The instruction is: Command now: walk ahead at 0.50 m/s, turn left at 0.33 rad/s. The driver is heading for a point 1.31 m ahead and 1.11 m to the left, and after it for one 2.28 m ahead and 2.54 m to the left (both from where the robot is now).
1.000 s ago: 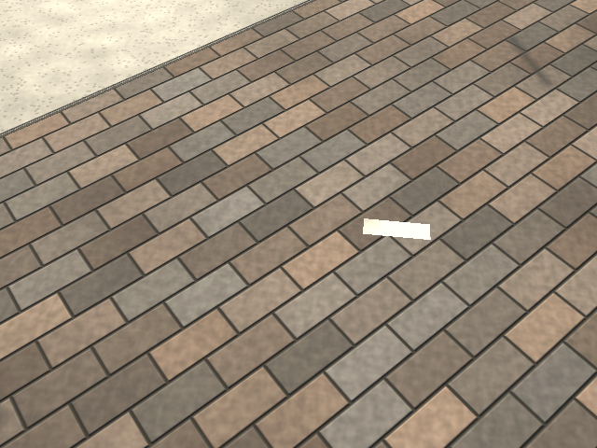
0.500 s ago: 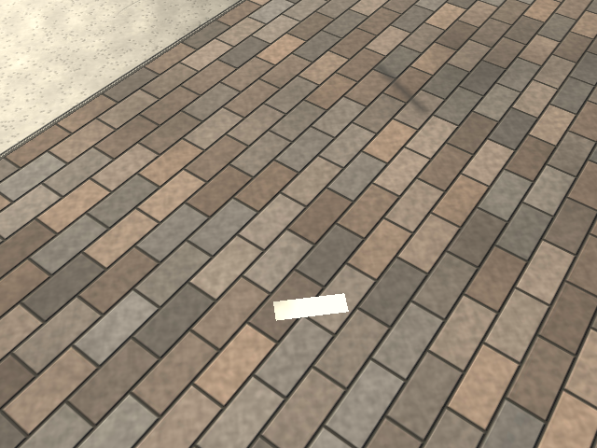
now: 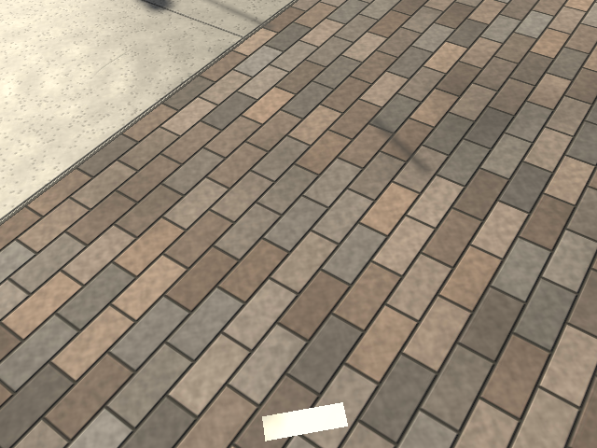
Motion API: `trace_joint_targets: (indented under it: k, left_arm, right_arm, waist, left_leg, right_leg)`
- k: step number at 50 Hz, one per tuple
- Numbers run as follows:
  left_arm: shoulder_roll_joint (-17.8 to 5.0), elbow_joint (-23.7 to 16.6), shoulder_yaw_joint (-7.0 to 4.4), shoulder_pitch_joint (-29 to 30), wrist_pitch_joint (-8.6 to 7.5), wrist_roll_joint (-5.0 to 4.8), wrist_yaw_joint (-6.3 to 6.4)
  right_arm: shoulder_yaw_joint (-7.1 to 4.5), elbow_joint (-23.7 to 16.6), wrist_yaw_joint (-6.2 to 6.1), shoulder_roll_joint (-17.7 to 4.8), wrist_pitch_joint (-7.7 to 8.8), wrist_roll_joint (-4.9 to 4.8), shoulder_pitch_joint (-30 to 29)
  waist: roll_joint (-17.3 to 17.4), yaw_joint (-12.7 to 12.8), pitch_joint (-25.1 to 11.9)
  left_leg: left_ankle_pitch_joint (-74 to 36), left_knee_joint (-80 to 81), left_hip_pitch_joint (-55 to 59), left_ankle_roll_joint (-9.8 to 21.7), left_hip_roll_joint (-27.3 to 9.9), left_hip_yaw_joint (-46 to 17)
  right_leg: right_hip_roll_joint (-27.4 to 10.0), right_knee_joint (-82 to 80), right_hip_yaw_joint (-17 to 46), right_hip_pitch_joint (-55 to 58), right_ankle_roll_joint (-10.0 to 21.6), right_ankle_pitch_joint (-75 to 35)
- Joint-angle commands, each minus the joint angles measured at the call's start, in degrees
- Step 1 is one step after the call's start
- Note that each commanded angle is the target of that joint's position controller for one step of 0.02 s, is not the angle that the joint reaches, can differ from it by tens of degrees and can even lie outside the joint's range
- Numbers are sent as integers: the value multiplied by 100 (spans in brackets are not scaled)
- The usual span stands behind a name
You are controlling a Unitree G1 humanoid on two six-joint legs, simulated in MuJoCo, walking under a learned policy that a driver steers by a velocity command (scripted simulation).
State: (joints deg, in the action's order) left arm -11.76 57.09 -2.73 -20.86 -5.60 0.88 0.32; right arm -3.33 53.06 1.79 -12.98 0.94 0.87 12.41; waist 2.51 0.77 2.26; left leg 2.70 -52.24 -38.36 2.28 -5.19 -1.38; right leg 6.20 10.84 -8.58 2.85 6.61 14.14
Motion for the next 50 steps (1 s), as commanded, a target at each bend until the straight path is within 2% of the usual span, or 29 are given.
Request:
trace_joint_targets:
  k: [1, 3, 6, 8, 9, 10, 11, 12, 13, 15, 17, 18, 20, 23, 30, 32, 33, 34, 35, 36, 37, 38, 39, 40, 41, 43, 46, 48, 50]
  left_arm:
    - [-579, -129, -48, -282, -79, 2, 76]
    - [-589, -37, -21, -451, -64, -1, 137]
    - [-807, 17, -28, -461, -30, 15, 238]
    - [-1018, -37, -84, -251, 40, 51, 306]
    - [-1091, -114, -115, -110, 84, 77, 293]
    - [-1163, -254, -140, 202, 100, 37, 236]
    - [-759, -482, -58, 209, 51, 66, 147]
    - [-577, -857, -48, 115, 7, -33, 26]
    - [-725, -929, -27, 559, -68, 53, -20]
    - [-777, -984, -49, 609, -131, -18, -46]
    - [-656, -992, -9, 444, 97, 164, -64]
    - [-626, -1040, -2, 465, 199, 196, -79]
    - [-608, -1207, 15, 729, 305, 198, -103]
    - [-640, -1524, 28, 1480, 344, 166, -124]
    - [-686, -2062, 129, 2676, 256, 92, -176]
    - [-812, -2120, 119, 2558, 197, 73, -169]
    - [-910, -2048, 91, 2218, 168, 61, -150]
    - [-1065, -1887, 31, 1661, 137, 52, -104]
    - [-1213, -1662, -41, 857, 78, 54, -40]
    - [-1522, -1577, -128, 15, 17, 165, 56]
    - [-2080, -1639, -260, -275, 57, 325, 102]
    - [-1875, -1655, -268, 59, 160, 198, 67]
    - [-1299, -1759, -149, 507, 193, 148, 52]
    - [-946, -1747, -60, 761, 190, 125, 29]
    - [-864, -1691, -29, 788, 172, 134, 30]
    - [-879, -1526, -32, 632, 81, 82, 23]
    - [-948, -1412, -76, 464, -60, 6, -32]
    - [-978, -1353, -92, 413, -65, -3, -30]
    - [-993, -1330, -100, 446, -16, -7, -25]
  right_arm:
    - [37, -477, 29, -165, 78, 19, -647]
    - [90, -601, 45, -109, 84, 42, -900]
    - [68, -627, 20, -205, 85, 55, -695]
    - [-17, -427, -21, -396, 77, 70, 114]
    - [-107, -242, -40, -581, 94, 92, 742]
    - [-221, -47, -70, -784, 134, 153, 1465]
    - [-367, -12, -135, -1286, 125, 140, 1649]
    - [-433, -126, -105, -1566, 72, 69, 1296]
    - [-406, -139, -104, -1389, 57, -70, 1031]
    - [-235, -208, -121, -773, 70, -34, 529]
    - [-168, -267, -178, -698, 174, -90, 367]
    - [-177, -253, -177, -777, 241, -104, 455]
    - [-226, -235, -175, -991, 309, -108, 658]
    - [-240, -248, -170, -1022, 282, -111, 1044]
    - [-278, -370, -230, -1140, 204, -23, 1559]
    - [-304, -472, -274, -1239, 217, 5, 1397]
    - [-318, -554, -286, -1306, 228, 11, 1168]
    - [-334, -634, -269, -1384, 253, 19, 950]
    - [-333, -667, -215, -1408, 288, -15, 814]
    - [-251, -780, -146, -1125, 337, -82, 833]
    - [-107, -989, -151, -447, 339, -274, 1422]
    - [-126, -958, -186, -887, 277, -86, 1569]
    - [-164, -863, -183, -1045, 202, 12, 1252]
    - [-147, -893, -124, -996, 178, 40, 928]
    - [-139, -925, -68, -903, 139, 54, 829]
    - [-118, -959, 39, -809, -1, 123, 833]
    - [-88, -1162, 116, -715, -91, 117, 475]
    - [-65, -1313, 123, -657, -104, 122, 172]
    - [-6, -1434, 149, -530, -94, 97, -84]
  waist:
    - [-597, 140, 390]
    - [-600, 192, 441]
    - [-770, -9, 159]
    - [-986, -420, -239]
    - [-977, -709, -556]
    - [-712, -1194, -845]
    - [279, -1065, -1148]
    - [1045, -591, -1438]
    - [36, -611, -831]
    - [-676, -128, 47]
    - [-517, 124, 56]
    - [-401, 144, 13]
    - [-237, 102, -8]
    - [-14, -193, 34]
    - [192, -678, -15]
    - [251, -533, -44]
    - [285, -325, -107]
    - [293, -69, -322]
    - [74, 333, -727]
    - [-341, 665, -1425]
    - [-1679, 385, -2197]
    - [-1681, 139, -2154]
    - [-837, 54, -1182]
    - [-411, 37, -621]
    - [-578, -34, -380]
    - [-882, -139, -220]
    - [-816, -177, -141]
    - [-752, -194, -74]
    - [-855, -188, -108]
  left_leg:
    - [-409, 739, -68, 45, 161, 463]
    - [-335, 1223, 29, 150, 269, 755]
    - [267, 1575, 678, 466, 717, 1155]
    - [868, 1596, 1443, 759, 977, 1188]
    - [1075, 1790, 2125, 942, 1049, 1041]
    - [935, 2483, 3176, 1202, 933, 645]
    - [689, 2572, 4255, 1597, -406, -1056]
    - [579, 3300, 5415, 2589, -1369, -4099]
    - [973, 3635, 4900, 2362, -1309, -3467]
    - [357, 3975, 3496, 1798, -904, -2411]
    - [-438, 4058, 2818, 1544, -407, -1656]
    - [-879, 4051, 2709, 1517, -278, -1474]
    - [-1433, 4060, 2645, 1440, -73, -1233]
    - [-1679, 4012, 2967, 1205, 68, -1237]
    - [-1940, 3539, 4056, 1083, -62, -1693]
    - [-2102, 3323, 4090, 958, -178, -1881]
    - [-2333, 3144, 3906, 831, -178, -1893]
    - [-2904, 2705, 3692, 696, -101, -1874]
    - [-3084, 1770, 3477, 563, 168, -1697]
    - [-1949, 377, 2780, 441, 526, -1441]
    - [2081, -1414, 1045, 229, 1399, -731]
    - [2812, -2137, 334, 280, 1149, -613]
    - [2268, -2276, 171, 266, 777, -564]
    - [1847, -1998, 262, 222, 576, -468]
    - [1702, -1760, 393, 182, 427, -417]
    - [1583, -1588, 610, 104, 288, -314]
    - [1283, -1428, 273, 25, 213, -240]
    - [1062, -1034, 83, -85, 204, -121]
    - [620, -327, 276, -131, 235, 112]
  right_leg:
    - [-1566, -305, 151, -162, -227, -3627]
    - [-1659, -188, -13, 157, -237, -4178]
    - [-1828, 623, -271, 604, -293, -6378]
    - [-1994, 1754, -351, 643, -287, -7334]
    - [-2036, 2715, -316, 400, -235, -7025]
    - [-1857, 4218, -413, -327, -228, -5760]
    - [-1192, 6119, -430, -1752, -267, -1375]
    - [-84, 7680, 592, -4035, -439, 1714]
    - [-654, 7483, 1279, -4616, -353, 1076]
    - [-1022, 6534, 1137, -4251, -453, 382]
    - [-1208, 5893, 1108, -3647, -690, 285]
    - [-1209, 5692, 1020, -3559, -783, 274]
    - [-1220, 5193, 866, -3641, -930, -3]
    - [-1198, 4335, 765, -4058, -1041, -631]
    - [-833, 2725, 826, -4280, -911, -1167]
    - [-751, 2263, 946, -3795, -772, -1053]
    - [-668, 2018, 963, -3210, -677, -878]
    - [-504, 1906, 921, -2387, -571, -624]
    - [-473, 1568, 878, -1346, -444, -749]
    - [-1332, 1409, 1687, 9, -213, -65]
    - [-3082, 1078, 4167, 1560, 364, 375]
    - [-3256, 601, 5472, 1208, 644, 1055]
    - [-3005, 502, 4588, 324, 543, 1446]
    - [-2655, 381, 3654, -378, 407, 1011]
    - [-2392, 241, 2979, -769, 260, 420]
    - [-2139, 53, 2155, -1185, 166, -416]
    - [-2223, -101, 1531, -1129, 296, -1645]
    - [-2219, 47, 976, -1036, 340, -3109]
    - [-2032, 224, 396, -1069, 246, -3744]
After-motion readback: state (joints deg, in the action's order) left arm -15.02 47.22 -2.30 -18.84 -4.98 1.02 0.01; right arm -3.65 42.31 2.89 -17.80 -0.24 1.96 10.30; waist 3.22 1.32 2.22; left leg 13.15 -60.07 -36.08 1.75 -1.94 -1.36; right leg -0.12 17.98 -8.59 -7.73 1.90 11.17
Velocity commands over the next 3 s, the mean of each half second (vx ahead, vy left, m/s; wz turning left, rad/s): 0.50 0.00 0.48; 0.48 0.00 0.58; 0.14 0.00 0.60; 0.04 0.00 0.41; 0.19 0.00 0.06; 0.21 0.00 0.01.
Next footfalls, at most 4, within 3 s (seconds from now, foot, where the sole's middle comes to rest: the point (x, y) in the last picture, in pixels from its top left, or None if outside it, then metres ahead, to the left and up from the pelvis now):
0.20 left None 0.25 0.08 -0.78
0.72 right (321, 394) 0.62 0.02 -0.78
1.20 left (198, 379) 0.65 0.31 -0.78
1.72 right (265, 338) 0.76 0.16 -0.78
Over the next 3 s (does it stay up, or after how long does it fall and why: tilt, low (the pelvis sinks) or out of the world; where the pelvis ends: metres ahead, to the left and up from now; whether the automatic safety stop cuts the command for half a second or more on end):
stays up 0.74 0.33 0.01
